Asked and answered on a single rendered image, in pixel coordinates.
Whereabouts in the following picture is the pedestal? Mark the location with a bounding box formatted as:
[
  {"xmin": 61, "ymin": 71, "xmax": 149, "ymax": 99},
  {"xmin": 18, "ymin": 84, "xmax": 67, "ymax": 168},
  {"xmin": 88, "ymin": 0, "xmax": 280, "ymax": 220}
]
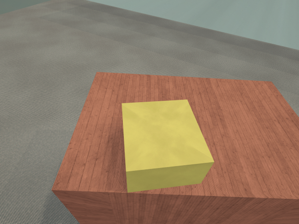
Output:
[{"xmin": 51, "ymin": 72, "xmax": 299, "ymax": 224}]

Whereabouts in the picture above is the carton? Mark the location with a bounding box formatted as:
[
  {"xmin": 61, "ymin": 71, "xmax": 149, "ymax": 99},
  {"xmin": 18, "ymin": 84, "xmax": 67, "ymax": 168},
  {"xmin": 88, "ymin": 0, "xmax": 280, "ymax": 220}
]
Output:
[{"xmin": 122, "ymin": 99, "xmax": 214, "ymax": 192}]

